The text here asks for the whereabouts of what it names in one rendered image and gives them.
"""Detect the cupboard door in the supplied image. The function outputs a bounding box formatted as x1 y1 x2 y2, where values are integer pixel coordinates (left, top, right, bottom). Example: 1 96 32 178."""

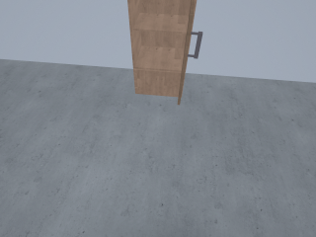
177 0 195 105

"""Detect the handle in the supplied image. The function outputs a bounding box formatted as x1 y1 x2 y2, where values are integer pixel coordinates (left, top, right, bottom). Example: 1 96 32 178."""
188 32 203 59

